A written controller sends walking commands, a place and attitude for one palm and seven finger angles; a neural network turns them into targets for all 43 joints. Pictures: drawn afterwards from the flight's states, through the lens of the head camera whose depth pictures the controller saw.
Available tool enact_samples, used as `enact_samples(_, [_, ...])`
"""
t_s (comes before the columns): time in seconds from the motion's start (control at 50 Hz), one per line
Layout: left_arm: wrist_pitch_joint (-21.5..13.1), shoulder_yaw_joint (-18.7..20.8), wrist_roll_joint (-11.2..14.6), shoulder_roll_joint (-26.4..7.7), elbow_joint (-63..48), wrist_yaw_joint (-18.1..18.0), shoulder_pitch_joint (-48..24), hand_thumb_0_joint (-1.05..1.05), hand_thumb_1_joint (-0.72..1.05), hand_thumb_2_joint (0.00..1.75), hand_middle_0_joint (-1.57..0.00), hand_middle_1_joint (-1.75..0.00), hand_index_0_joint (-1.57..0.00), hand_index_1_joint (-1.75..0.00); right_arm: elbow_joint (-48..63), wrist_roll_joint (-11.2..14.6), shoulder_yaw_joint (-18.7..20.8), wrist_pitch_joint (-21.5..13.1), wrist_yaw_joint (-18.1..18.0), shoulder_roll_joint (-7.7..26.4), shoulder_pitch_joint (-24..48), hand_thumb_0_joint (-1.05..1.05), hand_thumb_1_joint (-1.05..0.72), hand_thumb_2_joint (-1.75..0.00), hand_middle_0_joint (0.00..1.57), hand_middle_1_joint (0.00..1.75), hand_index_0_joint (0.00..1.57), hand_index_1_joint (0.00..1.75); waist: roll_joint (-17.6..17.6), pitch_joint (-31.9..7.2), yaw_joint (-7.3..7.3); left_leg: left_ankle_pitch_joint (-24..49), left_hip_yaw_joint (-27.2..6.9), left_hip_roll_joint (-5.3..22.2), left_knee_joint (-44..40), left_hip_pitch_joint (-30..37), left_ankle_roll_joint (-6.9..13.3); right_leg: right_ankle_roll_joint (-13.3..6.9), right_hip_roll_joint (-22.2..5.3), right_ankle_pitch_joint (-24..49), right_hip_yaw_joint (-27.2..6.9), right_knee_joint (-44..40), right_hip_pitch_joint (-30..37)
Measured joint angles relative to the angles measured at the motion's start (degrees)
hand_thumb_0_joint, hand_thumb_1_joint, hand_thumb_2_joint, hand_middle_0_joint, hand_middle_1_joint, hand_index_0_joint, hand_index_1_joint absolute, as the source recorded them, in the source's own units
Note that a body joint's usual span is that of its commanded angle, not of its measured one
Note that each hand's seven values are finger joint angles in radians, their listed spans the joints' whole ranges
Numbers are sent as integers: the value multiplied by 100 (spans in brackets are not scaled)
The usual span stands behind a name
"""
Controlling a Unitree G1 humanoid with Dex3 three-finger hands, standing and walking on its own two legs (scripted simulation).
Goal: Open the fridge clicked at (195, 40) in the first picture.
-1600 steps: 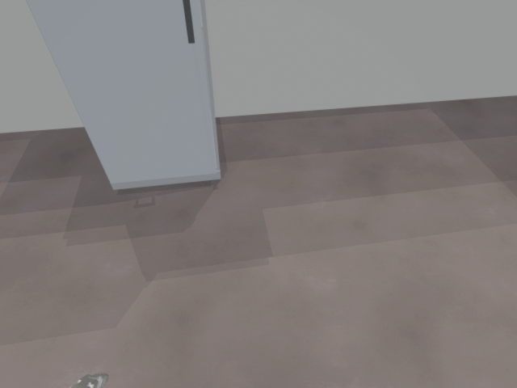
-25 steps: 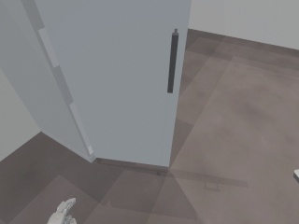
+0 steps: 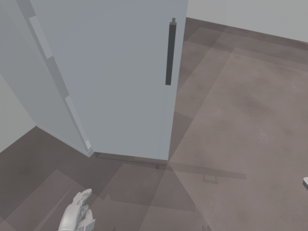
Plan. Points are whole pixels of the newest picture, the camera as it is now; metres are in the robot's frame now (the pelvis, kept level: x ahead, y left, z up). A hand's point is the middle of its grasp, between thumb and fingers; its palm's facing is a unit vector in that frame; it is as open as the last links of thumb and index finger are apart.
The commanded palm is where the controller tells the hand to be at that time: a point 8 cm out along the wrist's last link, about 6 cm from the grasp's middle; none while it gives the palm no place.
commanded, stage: let the arm hang, fingers relaxed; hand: right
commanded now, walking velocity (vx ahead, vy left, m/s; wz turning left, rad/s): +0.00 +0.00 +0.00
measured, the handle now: (170, 54) +0.67 -0.03 +0.14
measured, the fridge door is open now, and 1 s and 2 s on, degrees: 67 67 67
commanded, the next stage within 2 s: look to check the result in 1.12 s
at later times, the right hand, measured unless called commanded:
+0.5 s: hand out of the picture -0.04 -0.17 -0.19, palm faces +0.04 +0.99 -0.14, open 7.3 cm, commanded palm none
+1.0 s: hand out of the picture +0.07 -0.22 -0.16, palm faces +0.04 +0.96 -0.29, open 7.4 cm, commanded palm none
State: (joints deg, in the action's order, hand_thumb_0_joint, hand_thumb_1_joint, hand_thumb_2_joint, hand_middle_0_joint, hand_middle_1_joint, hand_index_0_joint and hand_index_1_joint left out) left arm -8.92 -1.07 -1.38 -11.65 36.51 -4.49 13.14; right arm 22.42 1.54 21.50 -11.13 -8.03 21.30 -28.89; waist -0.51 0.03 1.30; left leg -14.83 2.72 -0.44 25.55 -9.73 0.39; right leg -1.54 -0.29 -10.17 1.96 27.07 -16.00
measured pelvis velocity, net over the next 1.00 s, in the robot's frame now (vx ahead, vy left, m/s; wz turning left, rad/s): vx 0.01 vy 0.00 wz -0.04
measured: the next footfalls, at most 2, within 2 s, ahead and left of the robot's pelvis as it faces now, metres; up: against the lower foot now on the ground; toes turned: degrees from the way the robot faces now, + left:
none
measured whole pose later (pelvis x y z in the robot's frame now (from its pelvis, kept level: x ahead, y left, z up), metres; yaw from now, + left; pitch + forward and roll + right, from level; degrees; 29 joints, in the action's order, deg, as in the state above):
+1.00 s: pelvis +0.01 +0.00 +0.00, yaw -2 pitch -1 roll +0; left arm 0.1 0.5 -1.6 -13.9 63.7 -0.6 6.0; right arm -63.3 -0.7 0.8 -0.6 -0.6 14.8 -7.2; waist -1.1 2.6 -0.1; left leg -15.0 4.6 0.7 24.1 -7.9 0.6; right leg -1.4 1.2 -8.5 0.2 23.9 -14.2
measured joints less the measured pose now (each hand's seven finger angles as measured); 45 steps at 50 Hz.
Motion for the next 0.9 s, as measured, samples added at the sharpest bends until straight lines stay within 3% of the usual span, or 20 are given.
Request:
enact_samples(0.06, [-59, 53, 51, -172, 256, 235, -101, 1, 90, 89, -21, -30, -21, -30, -762, -132, -319, -7, 215, 135, 417, 1, -89, -90, 21, 30, 21, 30, -97, -85, 3, -47, 90, 47, 192, -204, -11, -20, 48, 4, -75, 161, -231])
enact_samples(0.14, [516, 78, 37, -603, 849, 476, -538, 1, 90, 89, -21, -30, -21, -30, -3516, -254, -1309, 863, 652, 133, 1409, 1, -90, -90, 20, 30, 20, 30, -341, -158, -67, -329, 144, 186, 831, -588, -40, -85, 170, -116, -115, 584, -555])
enact_samples(0.24, [847, 146, -28, -710, 1269, 503, -592, 1, 91, 89, -21, -30, -21, -30, -6153, -316, -2057, 1378, 827, -340, 1699, 1, -91, -90, 20, 30, 20, 30, -229, 31, -314, -392, 207, 163, 969, -577, 28, -33, 148, -161, -178, 761, -586])
enact_samples(0.3, [1000, 196, -69, -684, 1556, 459, -387, 1, 91, 89, -21, -30, -20, -30, -7088, -305, -2269, 1482, 829, -680, 1649, 2, -91, -90, 20, 30, 20, 30, -40, 241, -346, -403, 244, 101, 959, -480, 55, -13, 90, -247, -219, 898, -561])
enact_samples(0.44, [1083, 150, -63, -408, 2370, 375, 204, 1, 91, 89, -20, -30, -20, -30, -8259, -240, -2228, 1377, 866, -1031, 1414, 2, -92, -90, 20, 30, 21, 30, 272, 498, -189, -139, 266, 68, 441, -314, 35, -18, 81, -16, -247, 405, -403])
enact_samples(0.68, [1028, 185, -21, 9, 2715, 337, 8, 1, 91, 89, -21, -30, -20, -30, -8856, -224, -1999, 1233, 738, -677, 1356, 1, -91, -90, 20, 30, 20, 30, -42, 475, -143, 24, 272, 56, 27, -69, 48, 2, 86, 133, -255, 27, -169])
enact_samples(0.9, [942, 167, -34, -95, 2687, 390, -571, 1, 91, 89, -21, -30, -20, -30, -8643, -231, -2026, 1106, 725, -595, 1970, 1, -91, -90, 20, 30, 20, 30, -125, 288, -124, -17, 214, 113, -53, 84, 21, -1, 139, 147, -197, -186, 59])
